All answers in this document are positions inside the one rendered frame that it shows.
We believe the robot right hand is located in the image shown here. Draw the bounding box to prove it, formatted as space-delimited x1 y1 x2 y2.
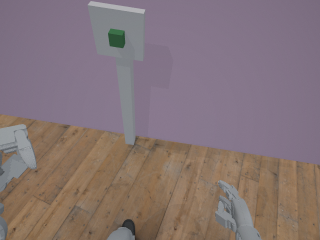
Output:
215 180 254 233

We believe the robot left hand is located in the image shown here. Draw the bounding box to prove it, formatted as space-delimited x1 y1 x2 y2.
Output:
0 124 37 192

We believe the robot left shin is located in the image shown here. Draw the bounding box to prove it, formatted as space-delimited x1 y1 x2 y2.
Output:
117 227 132 234

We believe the right robot forearm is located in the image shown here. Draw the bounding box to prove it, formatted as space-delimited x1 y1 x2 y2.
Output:
235 225 262 240

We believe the panel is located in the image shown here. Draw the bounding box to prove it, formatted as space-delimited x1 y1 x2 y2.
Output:
87 1 146 145

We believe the button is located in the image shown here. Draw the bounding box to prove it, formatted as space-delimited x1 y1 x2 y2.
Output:
108 28 125 48

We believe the robot left thigh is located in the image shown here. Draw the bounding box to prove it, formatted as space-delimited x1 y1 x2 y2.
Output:
107 229 135 240

